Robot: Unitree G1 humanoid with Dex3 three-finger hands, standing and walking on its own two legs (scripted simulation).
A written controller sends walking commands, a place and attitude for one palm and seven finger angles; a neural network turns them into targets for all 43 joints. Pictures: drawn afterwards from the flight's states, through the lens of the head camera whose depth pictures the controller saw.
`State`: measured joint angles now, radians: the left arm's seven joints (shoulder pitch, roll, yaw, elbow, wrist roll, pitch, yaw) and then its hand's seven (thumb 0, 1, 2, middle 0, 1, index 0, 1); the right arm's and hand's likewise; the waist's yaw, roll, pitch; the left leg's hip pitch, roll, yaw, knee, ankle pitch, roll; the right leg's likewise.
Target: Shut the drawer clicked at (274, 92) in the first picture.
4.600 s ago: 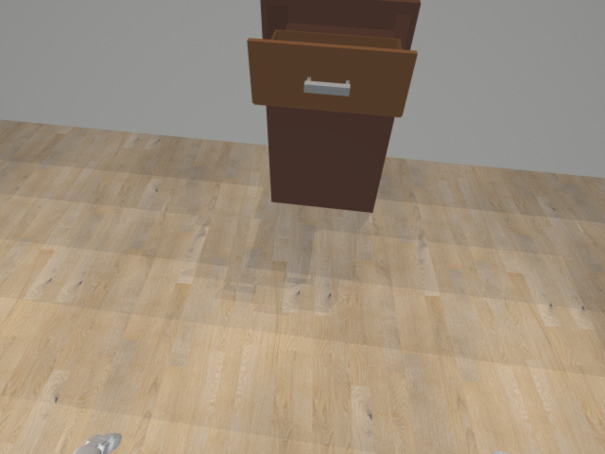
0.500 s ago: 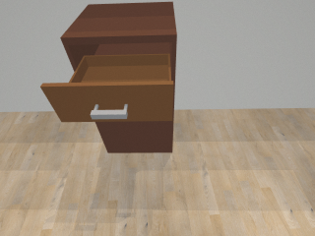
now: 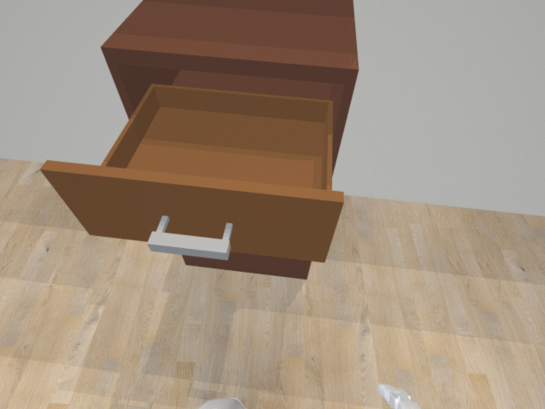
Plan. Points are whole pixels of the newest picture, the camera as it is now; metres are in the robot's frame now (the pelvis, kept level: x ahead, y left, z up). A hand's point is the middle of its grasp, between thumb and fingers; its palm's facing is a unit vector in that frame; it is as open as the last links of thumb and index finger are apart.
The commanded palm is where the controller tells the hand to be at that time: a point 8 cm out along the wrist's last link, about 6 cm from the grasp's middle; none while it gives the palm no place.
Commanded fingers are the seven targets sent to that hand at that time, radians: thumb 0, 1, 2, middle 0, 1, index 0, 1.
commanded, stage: come to a stop and stand still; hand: left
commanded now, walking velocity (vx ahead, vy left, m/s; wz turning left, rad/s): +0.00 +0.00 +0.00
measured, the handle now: (193, 235) +0.35 +0.18 +0.02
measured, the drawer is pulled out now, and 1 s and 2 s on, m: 0.29 0.29 0.29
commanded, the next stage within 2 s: look again from close up in 1.32 s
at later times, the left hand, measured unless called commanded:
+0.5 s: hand out of the picture +0.11 +0.15 -0.16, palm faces +0.01 -0.97 -0.26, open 7.3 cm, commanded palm none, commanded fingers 0.00 0.90 0.90 -0.20 -0.30 -0.20 -0.30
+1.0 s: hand out of the picture -0.04 +0.14 -0.14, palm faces +0.11 -0.96 -0.26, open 7.3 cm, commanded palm none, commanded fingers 0.00 0.90 0.90 -0.20 -0.30 -0.20 -0.30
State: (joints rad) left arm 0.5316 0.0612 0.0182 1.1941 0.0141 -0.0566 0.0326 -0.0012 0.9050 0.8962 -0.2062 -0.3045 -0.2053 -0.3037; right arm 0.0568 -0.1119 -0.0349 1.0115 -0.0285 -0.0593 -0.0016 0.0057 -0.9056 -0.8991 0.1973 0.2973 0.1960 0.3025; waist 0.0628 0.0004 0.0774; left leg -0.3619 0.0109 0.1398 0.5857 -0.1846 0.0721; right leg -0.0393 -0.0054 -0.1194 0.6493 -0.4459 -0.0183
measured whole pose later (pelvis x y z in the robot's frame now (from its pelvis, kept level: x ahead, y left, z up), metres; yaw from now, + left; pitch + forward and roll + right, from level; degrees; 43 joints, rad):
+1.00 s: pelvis -0.01 -0.05 +0.02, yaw +0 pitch -1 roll +2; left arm 0.36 0.14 0.05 1.04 0.04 0.01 0.03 0.00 0.90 0.90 -0.21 -0.30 -0.21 -0.30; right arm 0.21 -0.24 -0.08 1.03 -0.02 0.06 0.01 0.01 -0.91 -0.90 0.20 0.30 0.19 0.30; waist 0.06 0.01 0.03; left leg -0.32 0.03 0.01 0.77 -0.36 -0.06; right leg -0.20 -0.08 -0.03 0.42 -0.21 0.01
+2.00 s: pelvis +0.01 -0.06 +0.01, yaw -1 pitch -1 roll +1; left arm 0.25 0.15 0.00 1.09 0.01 -0.02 0.03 0.00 0.92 0.90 -0.21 -0.30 -0.20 -0.30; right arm 0.30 -0.16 0.00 1.10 -0.02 -0.01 -0.02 0.01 -0.90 -0.90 0.20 0.30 0.20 0.30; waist -0.01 0.05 0.04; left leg -0.15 0.05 0.01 0.45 -0.28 -0.07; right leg -0.19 0.01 -0.03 0.54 -0.33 -0.04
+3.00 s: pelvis +0.00 -0.05 +0.00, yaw +0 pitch +0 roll +0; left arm 0.22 0.18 0.00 0.98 0.02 0.00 0.05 0.00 0.91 0.90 -0.21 -0.30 -0.21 -0.30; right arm 0.19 -0.21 -0.04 1.00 -0.03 0.01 -0.02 0.01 -0.91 -0.90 0.20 0.30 0.20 0.30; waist -0.01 0.00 0.04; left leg -0.24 0.05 0.02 0.61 -0.36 -0.03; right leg -0.22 0.01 -0.08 0.59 -0.36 -0.04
